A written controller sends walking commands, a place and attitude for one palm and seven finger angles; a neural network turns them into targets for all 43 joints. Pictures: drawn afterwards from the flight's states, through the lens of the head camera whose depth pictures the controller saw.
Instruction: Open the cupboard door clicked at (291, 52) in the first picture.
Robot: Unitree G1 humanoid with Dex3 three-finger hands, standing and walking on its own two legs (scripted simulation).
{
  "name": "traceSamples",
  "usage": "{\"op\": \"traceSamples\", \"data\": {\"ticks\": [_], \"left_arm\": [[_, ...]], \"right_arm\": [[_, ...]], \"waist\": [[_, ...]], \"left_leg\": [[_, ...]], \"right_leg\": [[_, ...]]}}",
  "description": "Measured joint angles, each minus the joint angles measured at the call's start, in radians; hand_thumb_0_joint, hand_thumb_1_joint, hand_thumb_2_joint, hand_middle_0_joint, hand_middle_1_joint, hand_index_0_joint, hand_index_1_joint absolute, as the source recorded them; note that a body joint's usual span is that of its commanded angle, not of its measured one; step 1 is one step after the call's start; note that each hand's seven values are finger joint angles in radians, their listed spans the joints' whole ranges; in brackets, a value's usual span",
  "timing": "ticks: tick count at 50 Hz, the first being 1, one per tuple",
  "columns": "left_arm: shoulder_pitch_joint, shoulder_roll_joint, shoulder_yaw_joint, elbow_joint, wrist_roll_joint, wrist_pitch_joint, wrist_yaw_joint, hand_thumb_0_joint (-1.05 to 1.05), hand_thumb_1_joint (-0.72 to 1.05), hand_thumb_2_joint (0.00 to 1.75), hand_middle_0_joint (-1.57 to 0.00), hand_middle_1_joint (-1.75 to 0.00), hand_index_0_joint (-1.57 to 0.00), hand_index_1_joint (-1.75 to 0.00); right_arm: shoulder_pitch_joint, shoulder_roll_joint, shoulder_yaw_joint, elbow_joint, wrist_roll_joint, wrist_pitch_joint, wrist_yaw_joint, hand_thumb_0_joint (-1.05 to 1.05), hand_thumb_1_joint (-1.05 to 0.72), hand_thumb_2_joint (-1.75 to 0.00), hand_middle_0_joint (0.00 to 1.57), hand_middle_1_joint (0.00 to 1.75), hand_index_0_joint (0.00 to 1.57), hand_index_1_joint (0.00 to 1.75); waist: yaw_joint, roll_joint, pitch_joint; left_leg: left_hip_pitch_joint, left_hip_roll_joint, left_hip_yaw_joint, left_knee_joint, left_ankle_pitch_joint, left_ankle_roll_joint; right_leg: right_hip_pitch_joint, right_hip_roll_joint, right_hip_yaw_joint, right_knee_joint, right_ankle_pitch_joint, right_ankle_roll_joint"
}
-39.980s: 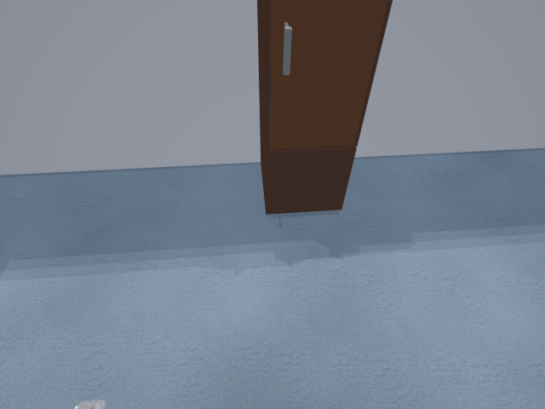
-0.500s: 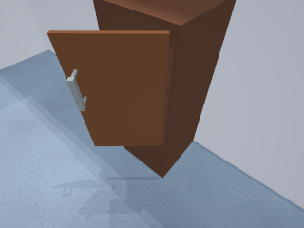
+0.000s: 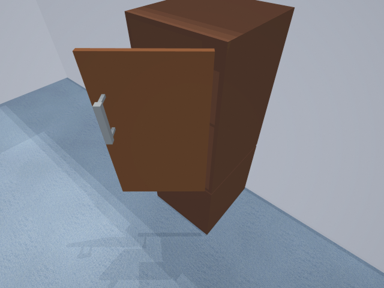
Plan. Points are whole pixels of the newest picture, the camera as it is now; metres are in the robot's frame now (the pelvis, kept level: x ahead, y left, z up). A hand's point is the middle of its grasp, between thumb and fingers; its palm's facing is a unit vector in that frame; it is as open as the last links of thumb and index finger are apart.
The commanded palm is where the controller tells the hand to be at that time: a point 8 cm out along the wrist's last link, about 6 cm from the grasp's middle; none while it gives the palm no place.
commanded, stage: come to a stop and stand still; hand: left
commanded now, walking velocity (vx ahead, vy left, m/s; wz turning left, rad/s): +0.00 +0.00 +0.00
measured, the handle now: (106, 119) +0.54 +0.28 +0.06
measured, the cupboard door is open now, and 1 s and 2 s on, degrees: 40 40 40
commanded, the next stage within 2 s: look again from close up in 1.12 s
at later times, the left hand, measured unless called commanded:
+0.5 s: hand out of the picture -0.04 +0.19 -0.17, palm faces +0.01 -0.99 -0.17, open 7.4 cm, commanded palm none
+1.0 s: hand out of the picture -0.08 +0.20 -0.18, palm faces +0.04 -0.99 -0.12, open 7.4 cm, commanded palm none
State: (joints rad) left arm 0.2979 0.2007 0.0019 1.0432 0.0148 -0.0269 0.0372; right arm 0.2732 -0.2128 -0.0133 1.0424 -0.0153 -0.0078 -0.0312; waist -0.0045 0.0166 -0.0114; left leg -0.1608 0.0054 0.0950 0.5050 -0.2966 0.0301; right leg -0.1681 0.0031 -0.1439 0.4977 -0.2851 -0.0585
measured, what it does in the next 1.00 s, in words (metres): shifts its weight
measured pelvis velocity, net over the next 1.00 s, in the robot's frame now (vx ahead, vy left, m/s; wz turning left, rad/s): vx -0.03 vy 0.06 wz -0.02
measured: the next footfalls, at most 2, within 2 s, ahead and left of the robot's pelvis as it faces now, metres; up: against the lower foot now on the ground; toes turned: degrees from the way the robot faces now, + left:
none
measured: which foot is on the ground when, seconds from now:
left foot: down 0.00-1.00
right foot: down 0.00-1.00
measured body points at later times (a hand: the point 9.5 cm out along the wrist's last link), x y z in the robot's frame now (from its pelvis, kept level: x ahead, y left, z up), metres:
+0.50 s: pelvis -0.03 +0.03 +0.01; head -0.04 +0.04 +0.46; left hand -0.04 +0.25 -0.16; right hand -0.04 -0.19 -0.15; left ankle -0.01 +0.10 -0.74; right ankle +0.00 -0.08 -0.74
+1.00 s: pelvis -0.03 +0.06 +0.00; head -0.04 +0.07 +0.45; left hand -0.09 +0.25 -0.16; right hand -0.06 -0.14 -0.16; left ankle -0.01 +0.10 -0.74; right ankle +0.00 -0.08 -0.74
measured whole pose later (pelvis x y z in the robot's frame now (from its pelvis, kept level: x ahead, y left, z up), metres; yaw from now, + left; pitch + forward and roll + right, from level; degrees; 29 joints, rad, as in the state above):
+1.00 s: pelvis -0.03 +0.06 +0.00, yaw -1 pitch -2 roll +0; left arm 0.41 0.08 0.00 1.13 0.03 -0.01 0.05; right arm 0.34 -0.09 -0.01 1.13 -0.01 -0.01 -0.03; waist 0.01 -0.01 0.00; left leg -0.18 -0.07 0.15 0.40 -0.20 0.12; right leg -0.22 -0.07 -0.09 0.44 -0.18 0.03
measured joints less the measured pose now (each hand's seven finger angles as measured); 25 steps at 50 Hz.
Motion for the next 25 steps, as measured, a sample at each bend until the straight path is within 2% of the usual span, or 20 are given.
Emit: {"op": "traceSamples", "data": {"ticks": [6,12,25], "left_arm": [[-0.033,0.020,-0.006,-0.009,-0.001,0.003,-0.006,0.01,0.91,0.90,-0.20,-0.30,-0.20,-0.30],[-0.040,0.020,-0.012,-0.001,0.000,0.008,-0.010,0.01,0.91,0.90,-0.20,-0.30,-0.20,-0.30],[0.039,-0.046,-0.025,0.055,0.000,0.019,-0.001,0.01,0.91,0.90,-0.19,-0.30,-0.19,-0.30]], "right_arm": [[-0.038,-0.018,0.010,-0.004,-0.002,0.000,0.009,0.00,-0.91,-0.90,0.20,0.30,0.20,0.29],[-0.042,-0.011,0.021,0.010,-0.003,0.000,0.017,0.00,-0.91,-0.90,0.20,0.30,0.20,0.29],[0.035,0.062,0.031,0.083,0.004,0.011,0.016,0.00,-0.91,-0.90,0.20,0.30,0.20,0.29]], "waist": [[0.005,-0.005,-0.006],[0.007,-0.012,-0.003],[0.007,-0.030,0.020]], "left_leg": [[0.013,-0.005,0.008,-0.035,0.033,0.008],[0.014,-0.012,0.013,-0.072,0.066,0.018],[0.000,-0.030,0.026,-0.100,0.095,0.041]], "right_leg": [[0.013,-0.001,0.007,-0.038,0.038,0.008],[0.013,-0.005,0.011,-0.078,0.076,0.016],[-0.003,-0.021,0.023,-0.105,0.113,0.039]]}}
